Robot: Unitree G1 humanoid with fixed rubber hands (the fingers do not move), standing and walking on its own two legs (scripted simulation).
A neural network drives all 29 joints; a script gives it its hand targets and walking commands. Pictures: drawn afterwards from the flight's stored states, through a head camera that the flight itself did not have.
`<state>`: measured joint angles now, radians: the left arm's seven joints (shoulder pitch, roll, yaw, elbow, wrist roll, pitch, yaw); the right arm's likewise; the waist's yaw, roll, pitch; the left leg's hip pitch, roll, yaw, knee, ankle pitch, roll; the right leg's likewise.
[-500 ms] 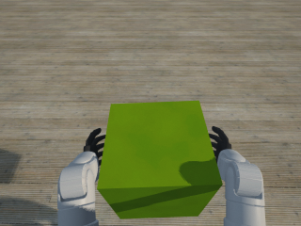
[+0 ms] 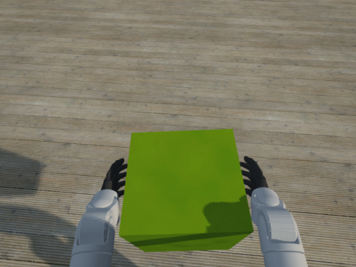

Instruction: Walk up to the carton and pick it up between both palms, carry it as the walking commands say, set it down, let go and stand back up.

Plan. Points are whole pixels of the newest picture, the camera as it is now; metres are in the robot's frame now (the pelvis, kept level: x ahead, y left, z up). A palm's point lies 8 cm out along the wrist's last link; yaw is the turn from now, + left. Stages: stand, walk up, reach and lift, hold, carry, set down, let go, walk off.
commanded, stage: hold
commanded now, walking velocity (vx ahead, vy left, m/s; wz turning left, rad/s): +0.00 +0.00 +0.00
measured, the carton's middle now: (184, 196) +0.29 +0.02 -0.05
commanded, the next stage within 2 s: set down in 0.32 s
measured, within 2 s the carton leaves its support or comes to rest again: neither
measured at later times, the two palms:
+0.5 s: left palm (112, 196) +0.25 +0.18 +0.02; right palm (257, 199) +0.26 -0.14 +0.01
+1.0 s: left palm (123, 192) +0.29 +0.18 -0.05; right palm (250, 196) +0.29 -0.15 -0.05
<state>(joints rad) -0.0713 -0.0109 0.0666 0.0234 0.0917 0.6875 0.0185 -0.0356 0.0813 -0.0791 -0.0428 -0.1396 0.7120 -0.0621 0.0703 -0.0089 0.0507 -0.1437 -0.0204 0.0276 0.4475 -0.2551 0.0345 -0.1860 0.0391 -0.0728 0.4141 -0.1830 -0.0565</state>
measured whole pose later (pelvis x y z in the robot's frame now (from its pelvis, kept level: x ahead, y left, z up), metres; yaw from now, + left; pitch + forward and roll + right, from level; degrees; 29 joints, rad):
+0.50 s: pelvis -0.02 +0.01 +0.00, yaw -1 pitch -6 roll +0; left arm -0.19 -0.13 0.25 0.26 0.21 0.62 -0.01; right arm -0.19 0.11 -0.22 0.26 -0.19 0.63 0.01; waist 0.03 0.02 0.05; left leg -0.13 -0.03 0.05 0.49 -0.26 0.06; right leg -0.18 0.02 -0.05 0.47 -0.18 -0.04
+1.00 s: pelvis -0.02 +0.01 -0.02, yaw +1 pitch +5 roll +0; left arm -0.36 -0.13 0.39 0.51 0.29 0.33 -0.06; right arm -0.33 0.15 -0.38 0.46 -0.29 0.35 0.05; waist 0.01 0.02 0.05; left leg -0.44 -0.04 0.03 0.66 -0.31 0.05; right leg -0.48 0.02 -0.07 0.64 -0.25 -0.05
